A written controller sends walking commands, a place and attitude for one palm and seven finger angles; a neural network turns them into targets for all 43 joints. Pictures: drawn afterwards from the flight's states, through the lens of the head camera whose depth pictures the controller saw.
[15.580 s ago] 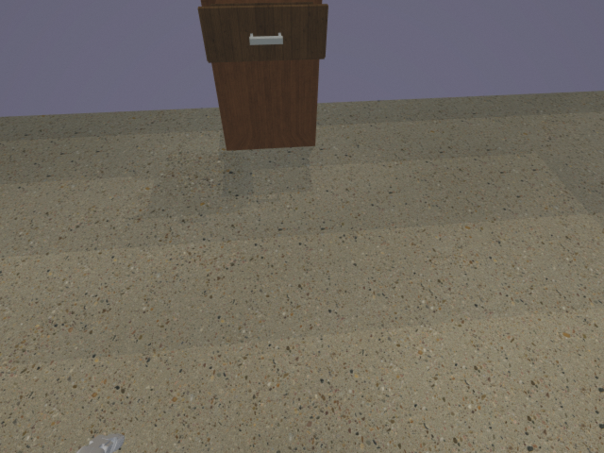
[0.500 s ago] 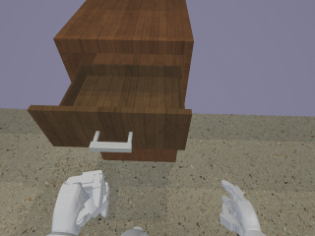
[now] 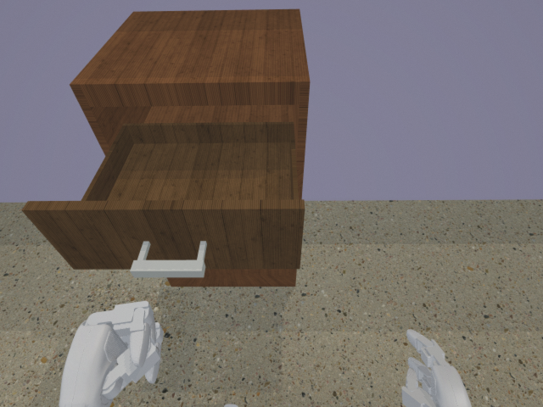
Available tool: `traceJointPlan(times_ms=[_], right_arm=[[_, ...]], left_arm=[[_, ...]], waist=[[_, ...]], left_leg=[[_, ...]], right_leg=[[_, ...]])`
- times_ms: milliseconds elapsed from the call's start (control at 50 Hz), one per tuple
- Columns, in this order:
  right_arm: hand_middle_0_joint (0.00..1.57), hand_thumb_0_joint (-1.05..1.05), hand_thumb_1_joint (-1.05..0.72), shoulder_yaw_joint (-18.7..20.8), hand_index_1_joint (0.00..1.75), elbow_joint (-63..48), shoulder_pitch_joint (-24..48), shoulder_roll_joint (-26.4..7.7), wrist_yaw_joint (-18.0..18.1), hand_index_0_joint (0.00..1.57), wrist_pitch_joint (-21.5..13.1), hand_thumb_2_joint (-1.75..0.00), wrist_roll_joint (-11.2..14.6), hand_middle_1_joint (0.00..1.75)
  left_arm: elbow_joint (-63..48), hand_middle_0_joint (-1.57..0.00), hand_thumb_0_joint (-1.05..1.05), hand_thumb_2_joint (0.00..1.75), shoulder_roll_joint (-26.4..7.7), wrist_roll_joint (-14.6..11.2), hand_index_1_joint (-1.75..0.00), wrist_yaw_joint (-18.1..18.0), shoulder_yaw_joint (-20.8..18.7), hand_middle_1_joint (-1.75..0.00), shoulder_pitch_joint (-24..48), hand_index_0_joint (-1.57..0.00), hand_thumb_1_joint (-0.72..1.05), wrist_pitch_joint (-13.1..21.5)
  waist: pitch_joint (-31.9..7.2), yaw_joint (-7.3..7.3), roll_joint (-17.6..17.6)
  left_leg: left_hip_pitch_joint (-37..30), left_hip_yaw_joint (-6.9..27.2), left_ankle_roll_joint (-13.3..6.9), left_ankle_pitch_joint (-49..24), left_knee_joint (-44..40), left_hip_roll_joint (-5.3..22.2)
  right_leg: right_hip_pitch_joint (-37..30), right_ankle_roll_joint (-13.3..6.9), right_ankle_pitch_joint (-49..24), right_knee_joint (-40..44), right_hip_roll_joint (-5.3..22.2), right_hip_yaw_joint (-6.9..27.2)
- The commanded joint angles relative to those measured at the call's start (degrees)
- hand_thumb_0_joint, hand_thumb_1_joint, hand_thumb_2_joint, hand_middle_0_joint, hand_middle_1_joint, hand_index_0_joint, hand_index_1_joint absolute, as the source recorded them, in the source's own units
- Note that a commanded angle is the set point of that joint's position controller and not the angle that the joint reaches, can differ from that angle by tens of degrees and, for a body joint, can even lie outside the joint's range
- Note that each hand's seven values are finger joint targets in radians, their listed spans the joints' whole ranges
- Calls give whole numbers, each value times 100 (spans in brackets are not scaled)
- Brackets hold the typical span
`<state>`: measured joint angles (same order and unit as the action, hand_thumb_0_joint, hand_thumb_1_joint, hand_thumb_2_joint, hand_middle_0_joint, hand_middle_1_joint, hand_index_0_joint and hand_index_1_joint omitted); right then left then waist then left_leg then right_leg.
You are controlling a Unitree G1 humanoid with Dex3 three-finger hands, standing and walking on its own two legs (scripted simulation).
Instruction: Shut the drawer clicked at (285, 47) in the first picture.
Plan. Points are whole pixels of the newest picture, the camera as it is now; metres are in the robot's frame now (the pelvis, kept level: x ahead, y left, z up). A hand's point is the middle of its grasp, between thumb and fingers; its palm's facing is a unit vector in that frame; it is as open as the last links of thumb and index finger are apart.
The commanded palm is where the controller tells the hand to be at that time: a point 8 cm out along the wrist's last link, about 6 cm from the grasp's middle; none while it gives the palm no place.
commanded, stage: bring the fist close to the handle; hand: left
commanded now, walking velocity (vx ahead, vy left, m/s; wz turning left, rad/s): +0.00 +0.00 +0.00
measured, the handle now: (171, 258) +0.36 +0.19 +0.00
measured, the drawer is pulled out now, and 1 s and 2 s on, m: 0.30 0.30 0.29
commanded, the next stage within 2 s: push the drawer shut in 1.46 s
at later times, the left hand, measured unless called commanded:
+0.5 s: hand (168, 337) +0.21 +0.15 +0.06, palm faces +0.01 -1.00 -0.03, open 3.2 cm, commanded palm +0.18 +0.21 +0.06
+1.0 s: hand (184, 319) +0.25 +0.15 +0.00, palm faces -0.01 -1.00 -0.02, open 3.3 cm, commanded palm +0.23 +0.21 +0.01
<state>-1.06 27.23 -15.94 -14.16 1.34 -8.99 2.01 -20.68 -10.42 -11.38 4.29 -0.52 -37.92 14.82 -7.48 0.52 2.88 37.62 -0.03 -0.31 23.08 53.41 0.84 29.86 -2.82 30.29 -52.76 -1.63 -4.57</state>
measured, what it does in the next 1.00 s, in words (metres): stands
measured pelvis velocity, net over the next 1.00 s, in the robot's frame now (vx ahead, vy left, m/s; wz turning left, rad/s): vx -0.01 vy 0.01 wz -0.02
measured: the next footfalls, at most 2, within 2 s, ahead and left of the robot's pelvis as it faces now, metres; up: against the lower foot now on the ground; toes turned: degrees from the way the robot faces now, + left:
none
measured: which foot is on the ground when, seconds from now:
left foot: down 0.00-1.00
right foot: down 0.00-1.00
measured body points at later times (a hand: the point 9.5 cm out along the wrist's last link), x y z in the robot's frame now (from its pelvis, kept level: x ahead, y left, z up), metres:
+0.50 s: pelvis +0.00 -0.01 -0.01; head +0.03 -0.01 +0.44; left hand +0.20 +0.20 +0.06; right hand +0.18 -0.24 -0.08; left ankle +0.04 +0.12 -0.69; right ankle -0.03 -0.09 -0.69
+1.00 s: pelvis -0.01 +0.01 -0.04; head +0.05 +0.01 +0.41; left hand +0.25 +0.20 +0.01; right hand +0.16 -0.23 -0.13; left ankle +0.04 +0.12 -0.69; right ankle -0.03 -0.09 -0.69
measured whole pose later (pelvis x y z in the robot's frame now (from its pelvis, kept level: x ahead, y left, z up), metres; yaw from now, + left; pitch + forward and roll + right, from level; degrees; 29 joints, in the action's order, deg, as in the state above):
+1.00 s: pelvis -0.01 +0.01 -0.04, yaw -1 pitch +16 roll -2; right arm -1.4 29.8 -12.2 -13.7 0.4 -5.5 -0.1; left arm 4.0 -9.2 -9.1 2.9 -1.0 -13.5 22.8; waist -8.6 1.6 1.9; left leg 55.5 -0.4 -1.3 26.2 65.6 1.2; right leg 47.6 -2.3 33.7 -65.2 -1.5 -4.4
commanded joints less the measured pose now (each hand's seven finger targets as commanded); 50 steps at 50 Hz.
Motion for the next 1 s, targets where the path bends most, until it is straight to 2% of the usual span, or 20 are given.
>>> traceJointPlan(times_ms=[0,20,140,200,280,320,340,440,480,500,520,600,640,700,720,760,800,920,960,980], right_arm=[[20,0,-90,283,30,-917,645,-525,84,20,-371,-90,46,30],[20,0,-90,264,30,-940,663,-505,80,20,-374,-90,45,30],[20,0,-90,283,30,-813,618,-540,103,20,-358,-90,23,30],[20,0,-90,283,30,-781,651,-559,107,20,-358,-90,8,30],[20,0,-90,272,30,-770,635,-573,109,20,-363,-90,-9,30],[20,0,-90,287,30,-711,636,-589,117,20,-335,-90,-22,30],[20,0,-90,283,30,-732,661,-590,110,20,-334,-90,-22,30],[20,0,-90,305,30,-739,668,-585,75,20,-261,-90,-47,30],[20,0,-90,295,30,-713,667,-604,73,20,-231,-90,-59,30],[20,0,-90,309,30,-695,683,-613,77,20,-203,-90,-70,30],[20,0,-90,291,30,-717,684,-611,67,20,-204,-90,-81,30],[20,0,-90,308,30,-651,646,-657,55,20,-190,-90,-122,30],[20,0,-90,312,30,-652,643,-650,36,20,-196,-90,-122,30],[20,0,-90,323,30,-605,593,-690,37,20,-158,-90,-130,30],[20,0,-90,314,30,-631,596,-681,27,20,-138,-90,-142,30],[20,0,-90,317,30,-627,624,-688,24,20,-122,-90,-141,30],[20,0,-90,319,30,-591,587,-709,22,20,-78,-90,-157,30],[20,0,-90,315,30,-583,638,-695,-19,20,62,-90,-178,30],[20,0,-90,316,30,-592,631,-690,-45,20,99,-90,-192,30],[20,0,-90,324,30,-595,612,-703,-46,20,133,-90,-193,30]], left_arm=[[-1044,-140,0,90,-588,-126,-160,130,-554,-160,30,-140,90,438],[-1052,-140,0,90,-446,-160,-160,186,-453,-160,-23,-140,90,452],[-598,-140,0,90,-426,-212,-160,390,-507,-160,277,-140,90,622],[-547,-140,0,90,-533,-187,-160,447,-568,-160,559,-140,90,789],[-277,-140,0,90,-445,-192,-160,443,-490,-160,959,-140,90,889],[-55,-140,0,90,-523,-189,-160,410,-623,-160,1070,-140,90,893],[-25,-140,0,90,-462,-178,-160,413,-549,-160,1068,-140,90,911],[175,-140,0,90,-448,-161,-160,326,-597,-160,1063,-140,90,878],[312,-140,0,90,-472,-143,-160,272,-598,-160,1295,-140,90,904],[396,-140,0,90,-543,-98,-160,226,-673,-160,1325,-140,90,925],[421,-140,0,90,-403,-96,-160,215,-516,-160,1449,-140,90,960],[573,-140,0,90,-559,-80,-160,148,-669,-160,1748,-140,90,1119],[608,-140,0,90,-427,-60,-160,147,-508,-160,1932,-140,90,1193],[831,-140,0,90,-503,-19,-160,95,-558,-160,2063,-140,90,1189],[852,-140,0,90,-355,-18,-160,90,-412,-160,2169,-140,90,1185],[856,-140,0,90,-351,20,-160,58,-360,-160,2373,-140,90,1202],[1035,-140,0,90,-463,71,-160,-20,-448,-160,2481,-140,90,1186],[1266,-140,0,90,-298,184,-160,-181,-277,-160,3072,-140,90,1221],[1346,-140,0,90,-244,205,-160,-218,-231,-160,3089,-140,90,1239],[1455,-140,0,90,-320,201,-160,-241,-332,-160,3088,-140,90,1230]], waist=[[-294,-18,-505],[-298,-21,-456],[-349,72,-591],[-425,46,-250],[-541,113,-310],[-602,107,-468],[-639,86,-305],[-867,17,-253],[-790,91,-380],[-770,53,-375],[-737,102,-332],[-937,89,-299],[-1111,99,-121],[-1146,119,-243],[-1194,137,-277],[-1305,138,-89],[-1283,136,-245],[-1426,183,-126],[-1527,137,-83],[-1561,135,-259]], left_leg=[[-739,113,-211,-983,-588,-95],[-757,100,-210,-970,-604,-108],[-692,126,-201,-1078,-461,-132],[-684,117,-204,-1058,-423,-141],[-621,130,-200,-996,-330,-127],[-521,147,-197,-979,-291,-116],[-519,130,-192,-975,-283,-120],[-466,115,-186,-1187,-243,-110],[-343,137,-185,-1071,-174,-91],[-264,134,-186,-1020,-162,-82],[-233,133,-188,-973,-123,-86],[-45,154,-181,-900,41,-63],[-78,144,-174,-923,109,-53],[3,183,-175,-926,166,-27],[53,188,-178,-882,180,-37],[23,202,-171,-872,224,-22],[119,228,-179,-862,266,-5],[192,264,-162,-733,397,12],[181,296,-143,-715,409,15],[260,277,-152,-718,454,13]], right_leg=[[29,372,-2000,1201,216,458],[18,386,-2028,1211,237,470],[93,451,-2456,1130,263,530],[188,385,-2212,1064,235,520],[369,366,-2014,973,216,513],[379,364,-1969,923,198,518],[411,349,-1927,900,202,522],[367,318,-2194,681,179,404],[548,325,-2011,660,168,429],[584,305,-1859,635,148,425],[699,299,-1777,595,149,420],[863,259,-1556,416,120,422],[993,237,-1541,291,112,393],[1100,218,-1501,197,81,340],[1127,222,-1465,152,82,327],[1283,199,-1383,54,72,294],[1324,192,-1355,15,54,293],[1680,168,-1136,-200,37,231],[1723,146,-1077,-265,34,201],[1683,155,-1119,-263,30,228]])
